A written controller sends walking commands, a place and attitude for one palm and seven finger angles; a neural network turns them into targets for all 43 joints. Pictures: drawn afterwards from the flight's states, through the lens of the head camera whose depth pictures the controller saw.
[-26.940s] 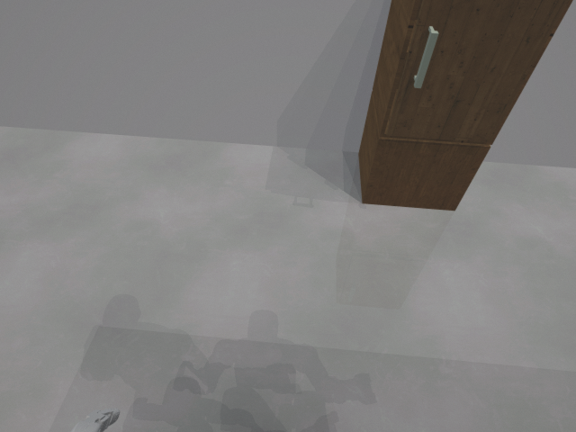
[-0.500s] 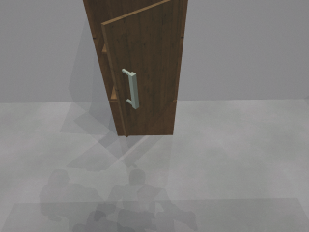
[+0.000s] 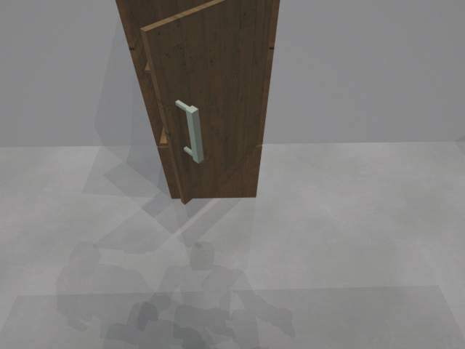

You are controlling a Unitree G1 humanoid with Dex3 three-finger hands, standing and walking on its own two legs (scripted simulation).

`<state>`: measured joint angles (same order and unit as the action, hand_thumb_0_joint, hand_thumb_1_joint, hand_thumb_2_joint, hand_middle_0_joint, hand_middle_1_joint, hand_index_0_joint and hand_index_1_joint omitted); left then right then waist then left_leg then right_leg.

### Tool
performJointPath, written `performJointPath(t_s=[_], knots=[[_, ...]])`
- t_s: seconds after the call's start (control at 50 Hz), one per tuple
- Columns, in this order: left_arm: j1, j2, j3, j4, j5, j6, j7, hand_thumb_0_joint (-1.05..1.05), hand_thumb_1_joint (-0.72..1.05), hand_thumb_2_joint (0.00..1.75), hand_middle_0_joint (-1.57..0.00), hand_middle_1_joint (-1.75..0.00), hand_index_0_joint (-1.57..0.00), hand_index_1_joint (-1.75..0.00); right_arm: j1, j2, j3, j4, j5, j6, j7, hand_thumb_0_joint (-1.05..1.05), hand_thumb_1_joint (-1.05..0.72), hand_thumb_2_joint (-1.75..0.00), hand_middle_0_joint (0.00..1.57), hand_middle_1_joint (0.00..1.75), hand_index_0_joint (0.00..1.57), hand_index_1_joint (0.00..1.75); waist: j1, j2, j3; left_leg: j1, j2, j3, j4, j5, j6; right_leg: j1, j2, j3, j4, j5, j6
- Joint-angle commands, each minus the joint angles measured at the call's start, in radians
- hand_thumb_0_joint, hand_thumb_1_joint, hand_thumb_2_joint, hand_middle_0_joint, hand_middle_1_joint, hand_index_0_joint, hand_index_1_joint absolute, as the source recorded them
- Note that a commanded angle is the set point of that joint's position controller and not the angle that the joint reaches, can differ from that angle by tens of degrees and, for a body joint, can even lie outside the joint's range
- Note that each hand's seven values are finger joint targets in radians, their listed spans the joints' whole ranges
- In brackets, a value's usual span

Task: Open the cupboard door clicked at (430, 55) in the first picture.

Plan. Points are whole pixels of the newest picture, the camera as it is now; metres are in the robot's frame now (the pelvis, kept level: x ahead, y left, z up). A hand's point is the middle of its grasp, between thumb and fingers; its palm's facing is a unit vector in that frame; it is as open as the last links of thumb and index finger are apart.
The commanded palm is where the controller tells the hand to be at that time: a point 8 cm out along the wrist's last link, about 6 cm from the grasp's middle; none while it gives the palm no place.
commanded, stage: look to check the result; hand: left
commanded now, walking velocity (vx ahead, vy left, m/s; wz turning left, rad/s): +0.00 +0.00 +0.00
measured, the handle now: (189, 132) +0.62 +0.15 -0.03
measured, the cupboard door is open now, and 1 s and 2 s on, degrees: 46 46 46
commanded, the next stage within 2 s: walk to a spot facing it in 0.18 s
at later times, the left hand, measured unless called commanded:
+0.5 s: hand out of the picture +0.07 +0.22 -0.17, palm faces -0.05 -0.96 -0.29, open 7.4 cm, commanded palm none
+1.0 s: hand out of the picture +0.06 +0.16 -0.17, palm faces -0.24 -0.93 -0.27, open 7.4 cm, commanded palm none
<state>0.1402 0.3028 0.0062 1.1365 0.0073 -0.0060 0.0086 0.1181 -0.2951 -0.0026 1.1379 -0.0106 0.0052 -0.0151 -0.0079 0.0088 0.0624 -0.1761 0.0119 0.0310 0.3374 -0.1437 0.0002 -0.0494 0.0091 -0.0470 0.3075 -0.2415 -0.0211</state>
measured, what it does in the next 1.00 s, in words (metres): lifts its left foot, turning right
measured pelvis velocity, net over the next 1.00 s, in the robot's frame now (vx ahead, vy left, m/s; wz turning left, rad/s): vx -0.02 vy -0.03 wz -0.32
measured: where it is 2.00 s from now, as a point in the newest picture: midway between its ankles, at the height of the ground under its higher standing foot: outside the picture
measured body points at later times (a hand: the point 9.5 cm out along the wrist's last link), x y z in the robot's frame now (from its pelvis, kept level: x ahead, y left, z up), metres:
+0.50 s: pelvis +0.01 +0.00 +0.00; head +0.03 +0.00 +0.44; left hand +0.07 +0.27 -0.15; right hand +0.07 -0.27 -0.15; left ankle +0.02 +0.12 -0.75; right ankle -0.05 -0.10 -0.75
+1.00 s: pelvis -0.02 -0.03 +0.00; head +0.03 -0.06 +0.44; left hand +0.07 +0.21 -0.15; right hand +0.00 -0.30 -0.16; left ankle +0.00 +0.13 -0.68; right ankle -0.05 -0.11 -0.75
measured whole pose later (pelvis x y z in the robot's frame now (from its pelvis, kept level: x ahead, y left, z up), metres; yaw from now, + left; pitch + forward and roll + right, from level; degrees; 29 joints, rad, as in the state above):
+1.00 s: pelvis -0.02 -0.03 +0.00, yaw -18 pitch +2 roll +2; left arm 0.26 0.20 0.06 0.97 0.02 0.04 0.01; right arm 0.11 -0.22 -0.07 0.96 0.00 0.06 -0.04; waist 0.03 -0.01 0.10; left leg -0.46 0.03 0.00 1.00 -0.41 -0.06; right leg -0.26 0.06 0.12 0.48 -0.24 -0.06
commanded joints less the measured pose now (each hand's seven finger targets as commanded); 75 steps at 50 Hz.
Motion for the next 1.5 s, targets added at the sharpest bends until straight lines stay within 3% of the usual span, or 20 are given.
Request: performJointPath(t_s=[0.0,0.48,0.58,0.64,0.68,0.7,0.72,0.76,0.84,1.04,1.1,1.12,1.14,1.16,1.2,1.28,1.36,1.44,1.46,1.48], knots=[[-0.010,0.181,0.038,-0.046,0.000,-0.024,0.013,0.00,0.90,0.90,-0.20,-0.30,-0.20,-0.30,-0.016,-0.184,-0.037,-0.051,-0.003,-0.021,-0.009,0.00,-0.90,-0.90,0.20,0.30,0.20,0.30,-0.002,-0.010,-0.098,0.114,0.116,-0.110,-0.017,0.209,0.027,-0.050,-0.142,0.097,-0.051,0.232,-0.023],[0.060,0.106,0.062,-0.115,0.007,0.036,0.010,0.00,0.90,0.90,-0.20,-0.30,-0.20,-0.30,0.077,-0.115,-0.062,-0.104,-0.010,0.016,-0.032,0.00,-0.90,-0.90,0.20,0.30,0.20,0.30,-0.009,0.018,-0.067,0.107,0.171,-0.021,0.104,0.187,0.027,-0.188,-0.098,0.146,0.134,0.314,-0.021],[0.061,0.059,0.074,-0.177,0.010,0.057,-0.009,0.00,0.90,0.90,-0.20,-0.30,-0.20,-0.30,0.093,-0.146,-0.085,-0.145,-0.018,0.014,-0.035,0.00,-0.90,-0.90,0.20,0.30,0.20,0.30,-0.001,0.182,-0.031,0.022,0.339,-0.141,-0.012,0.072,0.132,-0.300,-0.011,0.083,0.435,-0.148,-0.002],[0.082,0.032,0.084,-0.203,0.010,0.063,-0.019,0.00,0.90,0.90,-0.20,-0.30,-0.20,-0.30,0.055,-0.139,-0.089,-0.176,-0.022,0.004,-0.034,0.00,-0.90,-0.90,0.20,0.30,0.20,0.30,0.026,0.196,-0.061,-0.037,0.397,-0.128,-0.019,0.068,0.164,-0.270,-0.046,0.080,0.537,-0.301,-0.006],[0.192,0.036,0.096,-0.176,0.014,0.054,-0.024,0.00,0.90,0.90,-0.20,-0.30,-0.20,-0.30,-0.009,-0.127,-0.089,-0.203,-0.018,0.008,-0.033,0.00,-0.90,-0.90,0.20,0.30,0.20,0.30,0.091,0.078,-0.091,-0.147,0.306,-0.010,0.163,0.047,0.090,-0.100,-0.045,0.065,0.299,-0.102,-0.004],[0.239,0.115,0.114,-0.168,0.029,0.042,-0.016,0.00,0.90,0.90,-0.20,-0.30,-0.20,-0.30,-0.030,-0.078,-0.087,-0.226,-0.005,0.019,-0.032,0.00,-0.90,-0.90,0.20,0.30,0.20,0.30,0.113,-0.209,-0.081,-0.267,0.140,0.096,0.419,-0.173,0.000,-0.058,-0.176,0.307,0.040,0.075,-0.036],[0.235,0.194,0.127,-0.175,0.032,0.038,0.001,0.00,0.90,0.90,-0.20,-0.30,-0.20,-0.30,-0.054,-0.019,-0.078,-0.260,-0.001,0.022,-0.025,0.00,-0.90,-0.90,0.20,0.30,0.20,0.30,0.116,-0.407,-0.030,-0.413,-0.004,0.075,0.676,-0.476,-0.043,-0.083,-0.361,0.592,-0.063,0.301,-0.105],[0.164,0.163,0.121,-0.203,0.017,0.039,0.013,0.00,0.90,0.90,-0.20,-0.30,-0.20,-0.30,-0.013,-0.038,-0.089,-0.243,0.001,0.035,-0.016,0.00,-0.90,-0.90,0.20,0.30,0.20,0.30,0.063,-0.205,-0.037,-0.413,0.045,-0.055,0.836,-0.387,-0.036,-0.138,-0.328,0.501,-0.027,0.153,-0.194],[0.105,0.088,0.109,-0.229,0.016,0.022,0.021,0.00,0.90,0.90,-0.20,-0.30,-0.20,-0.30,-0.004,-0.011,-0.085,-0.231,-0.003,0.028,-0.014,0.00,-0.90,-0.90,0.20,0.30,0.20,0.30,0.023,-0.119,-0.062,-0.393,0.055,-0.056,0.797,-0.256,-0.060,-0.096,-0.230,0.408,0.050,0.360,-0.169],[0.166,0.111,0.127,-0.226,0.025,0.028,0.018,0.00,0.90,0.90,-0.20,-0.30,-0.20,-0.30,-0.052,0.011,-0.080,-0.286,0.014,0.013,-0.028,0.00,-0.90,-0.90,0.20,0.30,0.20,0.30,0.052,-0.166,-0.120,-0.282,0.007,-0.060,0.468,-0.311,-0.054,-0.029,-0.201,0.512,0.099,0.507,-0.180],[0.091,0.107,0.127,-0.249,0.017,0.036,0.014,0.00,0.90,0.90,-0.20,-0.30,-0.20,-0.30,0.054,0.002,-0.079,-0.261,0.019,0.003,-0.034,0.00,-0.90,-0.90,0.20,0.30,0.20,0.30,-0.010,-0.126,-0.135,-0.052,-0.004,-0.058,0.192,-0.159,-0.045,-0.183,-0.144,0.496,0.154,0.431,-0.116],[0.070,0.076,0.118,-0.262,0.010,0.038,0.013,0.00,0.90,0.90,-0.20,-0.30,-0.20,-0.30,0.112,-0.030,-0.082,-0.243,0.015,-0.007,-0.039,0.00,-0.90,-0.90,0.20,0.30,0.20,0.30,-0.037,-0.059,-0.154,0.126,0.059,-0.087,0.051,-0.070,-0.034,-0.313,-0.077,0.428,0.210,0.281,-0.064],[0.097,0.012,0.105,-0.280,-0.001,0.040,0.002,0.00,0.90,0.90,-0.20,-0.30,-0.20,-0.30,0.120,-0.127,-0.100,-0.248,0.001,-0.017,-0.043,0.00,-0.90,-0.90,0.20,0.30,0.20,0.30,-0.029,0.234,-0.158,0.249,0.308,-0.344,-0.062,-0.063,0.035,-0.522,0.063,0.284,0.367,-0.116,0.005],[0.051,0.023,0.101,-0.301,0.004,0.040,-0.008,0.00,0.90,0.90,-0.20,-0.30,-0.20,-0.30,0.147,-0.185,-0.109,-0.260,-0.011,-0.011,-0.048,0.00,-0.90,-0.90,0.20,0.30,0.20,0.30,-0.045,0.313,-0.115,0.157,0.492,-0.491,-0.098,0.044,0.147,-0.569,0.072,0.130,0.610,-0.394,0.054],[0.048,0.051,0.118,-0.318,0.022,0.041,-0.027,0.00,0.90,0.90,-0.20,-0.30,-0.20,-0.30,0.068,-0.145,-0.090,-0.301,-0.027,-0.013,-0.050,0.00,-0.90,-0.90,0.20,0.30,0.20,0.30,0.007,0.126,-0.038,-0.034,0.453,-0.370,-0.081,0.116,0.201,-0.544,0.009,0.120,0.843,-0.301,0.073],[0.050,0.012,0.108,-0.299,0.015,0.051,-0.044,0.00,0.90,0.90,-0.20,-0.30,-0.20,-0.30,0.050,-0.089,-0.077,-0.307,-0.030,-0.018,-0.046,0.00,-0.90,-0.90,0.20,0.30,0.20,0.30,0.025,0.211,-0.073,0.057,0.277,-0.065,0.056,0.476,0.113,-0.534,-0.015,0.050,0.801,-0.222,0.083],[-0.016,-0.002,0.091,-0.324,0.013,0.044,-0.053,0.00,0.90,0.90,-0.20,-0.30,-0.20,-0.30,0.130,-0.120,-0.092,-0.281,-0.026,-0.014,-0.036,0.00,-0.90,-0.90,0.20,0.30,0.20,0.30,-0.021,0.225,-0.116,0.109,0.277,0.004,0.106,0.512,0.094,-0.420,-0.002,-0.039,0.549,-0.172,0.065],[0.085,0.035,0.100,-0.298,0.011,0.035,-0.053,0.00,0.90,0.90,-0.20,-0.30,-0.20,-0.30,0.099,-0.146,-0.101,-0.291,-0.016,-0.006,-0.023,0.00,-0.90,-0.90,0.20,0.30,0.20,0.30,0.038,0.169,-0.131,-0.018,0.280,0.052,0.257,0.348,0.035,-0.136,0.003,-0.052,0.235,0.027,0.022],[0.171,0.113,0.116,-0.273,0.020,0.024,-0.044,0.00,0.90,0.90,-0.20,-0.30,-0.20,-0.30,0.093,-0.110,-0.098,-0.305,-0.004,-0.004,-0.019,0.00,-0.90,-0.90,0.20,0.30,0.20,0.30,0.082,-0.022,-0.181,-0.166,0.211,0.118,0.456,0.144,-0.024,0.061,-0.114,0.097,0.126,0.291,-0.024],[0.231,0.240,0.144,-0.260,0.029,0.017,-0.021,0.00,0.90,0.90,-0.20,-0.30,-0.20,-0.30,0.042,-0.014,-0.073,-0.364,0.006,-0.003,-0.015,0.00,-0.90,-0.90,0.20,0.30,0.20,0.30,0.116,-0.378,-0.183,-0.426,0.037,0.140,0.756,-0.495,-0.075,0.137,-0.398,0.520,0.061,0.674,-0.157]])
